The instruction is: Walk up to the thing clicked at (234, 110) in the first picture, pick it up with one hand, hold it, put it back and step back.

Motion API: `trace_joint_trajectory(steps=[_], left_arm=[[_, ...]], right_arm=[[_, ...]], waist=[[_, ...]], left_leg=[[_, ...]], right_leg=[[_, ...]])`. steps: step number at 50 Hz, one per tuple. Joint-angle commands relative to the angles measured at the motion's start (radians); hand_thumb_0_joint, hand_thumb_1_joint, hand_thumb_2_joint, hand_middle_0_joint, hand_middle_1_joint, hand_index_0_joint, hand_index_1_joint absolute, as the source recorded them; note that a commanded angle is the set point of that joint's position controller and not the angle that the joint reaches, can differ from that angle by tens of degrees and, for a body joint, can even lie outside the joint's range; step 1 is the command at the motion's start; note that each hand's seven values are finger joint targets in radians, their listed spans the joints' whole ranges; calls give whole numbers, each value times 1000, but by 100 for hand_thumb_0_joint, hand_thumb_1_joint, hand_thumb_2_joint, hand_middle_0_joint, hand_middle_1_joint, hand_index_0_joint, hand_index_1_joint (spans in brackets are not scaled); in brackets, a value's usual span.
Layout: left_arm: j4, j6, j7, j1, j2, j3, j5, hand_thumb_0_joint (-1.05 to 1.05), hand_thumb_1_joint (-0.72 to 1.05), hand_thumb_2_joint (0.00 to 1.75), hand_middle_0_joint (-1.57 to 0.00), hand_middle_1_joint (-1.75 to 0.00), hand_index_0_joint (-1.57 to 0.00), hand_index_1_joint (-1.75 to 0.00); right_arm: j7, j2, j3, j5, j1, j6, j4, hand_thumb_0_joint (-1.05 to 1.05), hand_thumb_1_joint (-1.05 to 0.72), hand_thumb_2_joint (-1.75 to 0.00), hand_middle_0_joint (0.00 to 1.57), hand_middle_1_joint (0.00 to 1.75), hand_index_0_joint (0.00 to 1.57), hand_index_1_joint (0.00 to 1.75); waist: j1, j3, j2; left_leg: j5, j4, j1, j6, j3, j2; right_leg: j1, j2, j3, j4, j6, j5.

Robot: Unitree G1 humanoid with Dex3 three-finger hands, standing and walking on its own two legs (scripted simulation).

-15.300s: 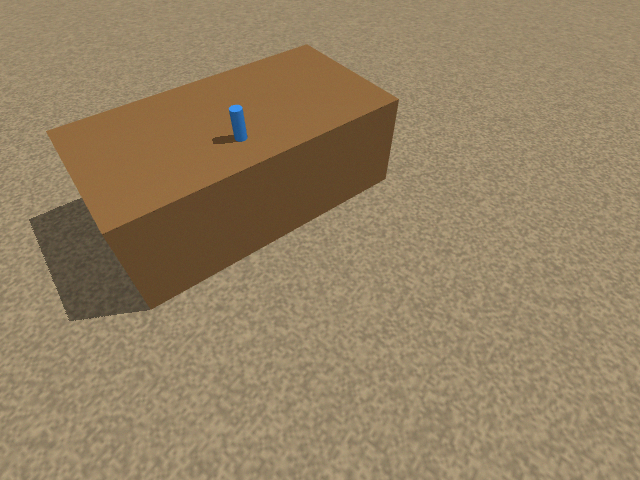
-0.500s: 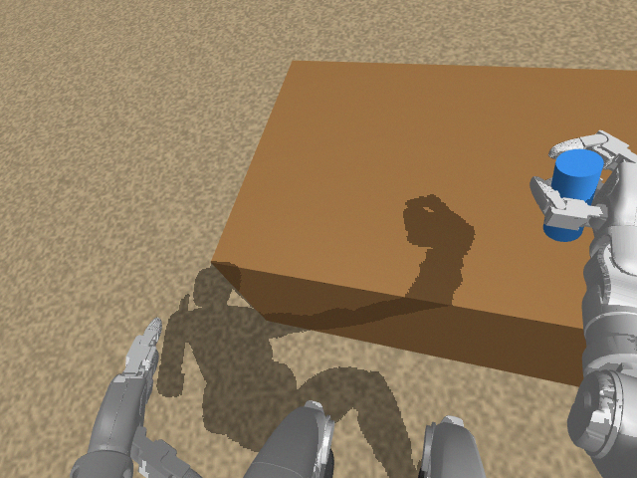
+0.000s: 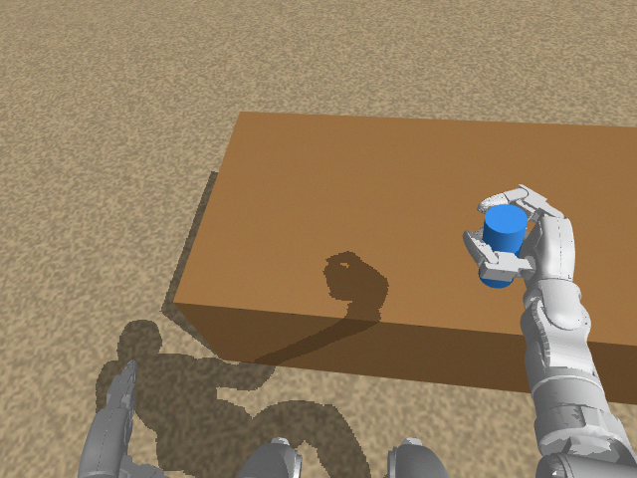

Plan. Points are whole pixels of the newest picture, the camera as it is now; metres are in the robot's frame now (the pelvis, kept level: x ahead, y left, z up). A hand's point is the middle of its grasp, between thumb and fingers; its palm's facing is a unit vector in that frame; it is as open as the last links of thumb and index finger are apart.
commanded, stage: lift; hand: right
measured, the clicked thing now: (500, 248) +0.40 -0.19 +0.03
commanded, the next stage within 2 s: hold in 0.42 s
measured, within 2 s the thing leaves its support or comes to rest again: neither
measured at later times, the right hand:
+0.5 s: hand (499, 243) +0.37 -0.17 +0.08, palm faces +0.12 +0.99 -0.01, open 6.9 cm
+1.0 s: hand (511, 262) +0.35 -0.17 +0.08, palm faces +0.13 +0.99 -0.01, open 6.9 cm
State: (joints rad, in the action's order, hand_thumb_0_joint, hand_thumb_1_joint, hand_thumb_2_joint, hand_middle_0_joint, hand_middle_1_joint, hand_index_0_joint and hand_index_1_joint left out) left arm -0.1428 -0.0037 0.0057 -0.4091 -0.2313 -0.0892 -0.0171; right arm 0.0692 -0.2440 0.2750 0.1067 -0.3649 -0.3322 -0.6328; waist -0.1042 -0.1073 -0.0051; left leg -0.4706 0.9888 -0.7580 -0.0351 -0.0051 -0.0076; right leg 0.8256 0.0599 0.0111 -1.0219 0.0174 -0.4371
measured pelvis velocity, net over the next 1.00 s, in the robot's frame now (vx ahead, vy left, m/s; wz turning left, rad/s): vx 0.01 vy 0.00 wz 0.00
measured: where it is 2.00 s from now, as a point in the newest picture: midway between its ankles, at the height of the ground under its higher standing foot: outside the picture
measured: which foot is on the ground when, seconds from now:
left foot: down 0.00-1.00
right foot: down 0.00-1.00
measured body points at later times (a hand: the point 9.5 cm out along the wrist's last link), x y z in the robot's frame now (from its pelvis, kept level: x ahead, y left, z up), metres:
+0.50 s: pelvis +0.01 +0.01 +0.02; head +0.06 +0.00 +0.47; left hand +0.16 +0.27 -0.02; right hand +0.36 -0.22 +0.08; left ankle +0.01 +0.14 -0.67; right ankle +0.03 -0.13 -0.67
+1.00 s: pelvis +0.01 +0.00 +0.02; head +0.05 -0.01 +0.47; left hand +0.16 +0.26 -0.02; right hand +0.34 -0.23 +0.08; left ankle +0.01 +0.14 -0.67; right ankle +0.03 -0.13 -0.67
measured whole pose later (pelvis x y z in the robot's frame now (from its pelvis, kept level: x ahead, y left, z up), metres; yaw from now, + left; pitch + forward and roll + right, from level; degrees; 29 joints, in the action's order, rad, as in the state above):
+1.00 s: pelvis +0.01 +0.00 +0.02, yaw +0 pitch +8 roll +1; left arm -0.25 -0.01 0.03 -0.37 -0.20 -0.10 0.00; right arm 0.04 -0.19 0.19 0.14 -0.12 -0.32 -0.40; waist -0.05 -0.07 0.01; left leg -0.44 0.85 -0.54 -0.04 -0.02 -0.02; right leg 0.60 0.05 -0.01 -0.87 0.02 -0.40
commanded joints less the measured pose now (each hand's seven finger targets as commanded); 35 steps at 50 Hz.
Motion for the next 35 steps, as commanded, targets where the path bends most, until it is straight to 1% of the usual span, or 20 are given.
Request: trace_joint_trajectory(steps=[1,3,4,8,9,10,11,12,14,15,17,18,22,25,27,29,30,31,34,35], left_arm=[[183,-54,26,21,-152,-94,12,0,-56,5,-4,-4,-4,-5],[187,-57,34,28,-177,-115,16,0,-55,5,-4,-4,-4,-5],[179,-57,39,38,-188,-125,16,0,-55,5,-4,-4,-4,-4],[101,-57,30,23,-81,-30,16,0,-55,4,-4,-4,-3,-4],[108,-59,31,10,-94,-46,17,0,-55,4,-4,-4,-3,-4],[128,-61,27,50,-88,-30,18,0,-55,4,-4,-4,-4,-4],[110,-58,31,29,-118,-71,14,0,-55,4,-4,-4,-4,-4],[96,-57,31,24,-112,-56,13,0,-54,4,-4,-4,-4,-4],[106,-59,35,24,-144,-93,14,0,-55,4,-4,-4,-4,-4],[133,-62,36,35,-158,-101,15,0,-56,5,-4,-4,-4,-5],[115,-59,37,20,-124,-79,19,0,-56,5,-4,-4,-3,-5],[119,-59,35,40,-104,-53,21,0,-56,5,-4,-4,-4,-5],[100,-61,43,52,-149,-106,19,0,-56,5,-4,-4,-3,-5],[106,-55,38,56,-105,-62,24,0,-56,5,-4,-4,-4,-5],[111,-54,41,58,-141,-93,26,0,-55,5,-4,-4,-4,-5],[74,-51,40,51,-147,-108,25,0,-54,5,-4,-4,-4,-5],[81,-51,40,45,-139,-104,25,0,-55,5,-4,-4,-4,-5],[47,-46,35,46,-116,-88,25,0,-55,5,-4,-4,-4,-5],[90,-55,36,82,-132,-99,26,0,-54,5,-4,-5,-4,-5],[67,-54,35,74,-123,-92,22,0,-55,5,-4,-5,-4,-5]], right_arm=[[-20,-145,17,19,-339,-66,314,0,-54,-125,135,138,136,138],[-26,-100,-10,26,-279,-55,271,0,-54,-124,135,137,135,137],[-31,-132,11,24,-283,-55,309,0,-52,-124,134,138,135,138],[-18,-94,-26,17,-217,-55,286,0,-54,-125,136,139,137,139],[-13,-80,-31,17,-195,-52,275,0,-53,-125,135,138,136,138],[-10,-98,-12,19,-175,-49,277,0,-55,-125,136,138,136,138],[-12,-131,2,20,-231,-57,370,0,-55,-125,136,138,136,138],[-15,-140,12,20,-237,-53,353,0,-57,-127,138,140,138,140],[-14,-99,-24,27,-218,-48,377,0,-58,-128,139,141,139,141],[-17,-110,-11,32,-218,-50,432,0,-59,-128,138,141,139,141],[-23,-91,-30,32,-225,-49,444,0,-59,-129,139,142,140,142],[-27,-98,-23,33,-199,-49,429,0,-60,-129,140,142,141,142],[-25,-83,-28,34,-155,-41,398,0,-55,-130,140,144,141,144],[-21,-82,-39,31,-144,-40,430,0,-57,-131,141,144,142,144],[-19,-83,-27,31,-79,-27,370,0,-55,-130,140,144,141,144],[-18,-100,-12,38,-106,-30,408,0,-55,-131,141,145,142,145],[-17,-74,-29,40,-112,-32,423,0,-57,-132,142,146,143,146],[-20,-74,-30,40,-102,-33,423,0,-55,-132,142,146,143,146],[-16,-68,-31,37,-48,-40,375,0,-56,-132,141,145,142,145],[-16,-79,-33,41,-114,-56,475,0,-56,-133,142,146,143,146]], waist=[[10,-390,-10],[-9,-329,32],[9,-328,28],[39,-234,-11],[21,-256,6],[43,-254,-9],[34,-292,-59],[33,-279,-56],[13,-281,-38],[28,-326,-33],[22,-303,-19],[39,-273,-6],[22,-269,23],[49,-275,-1],[37,-284,49],[44,-254,-4],[36,-254,7],[57,-227,-7],[38,-232,32],[50,-248,-16]], left_leg=[[305,-165,180,26,31,29],[281,-185,180,25,35,30],[266,-191,179,25,34,27],[261,-200,173,28,23,19],[279,-196,172,27,26,22],[282,-198,185,27,24,20],[299,-202,200,26,16,15],[292,-205,188,27,21,19],[314,-208,195,26,28,21],[334,-206,219,26,29,20],[341,-216,222,24,31,21],[324,-223,234,24,30,19],[335,-232,231,17,24,14],[335,-235,246,22,25,14],[385,-235,270,15,28,14],[376,-238,262,18,25,11],[364,-239,252,19,30,14],[348,-243,251,21,25,10],[349,-244,258,18,27,13],[348,-241,257,22,24,12]], right_leg=[[-311,-39,-12,155,-28,228],[-305,-38,-10,172,-29,204],[-311,-37,-9,183,-29,194],[-288,-39,-23,198,-26,201],[-299,-38,-20,197,-27,215],[-305,-39,-24,205,-25,223],[-333,-41,-30,205,-23,232],[-350,-39,-28,213,-22,229],[-372,-38,-23,219,-20,250],[-397,-36,-20,221,-20,275],[-403,-36,-21,223,-22,282],[-378,-38,-23,228,-23,264],[-374,-37,-26,226,-30,261],[-394,-37,-26,240,-24,278],[-403,-36,-24,236,-28,319],[-395,-39,-30,243,-25,311],[-403,-37,-25,247,-24,306],[-379,-40,-31,251,-24,288],[-381,-38,-29,250,-26,285],[-392,-38,-31,251,-23,288]])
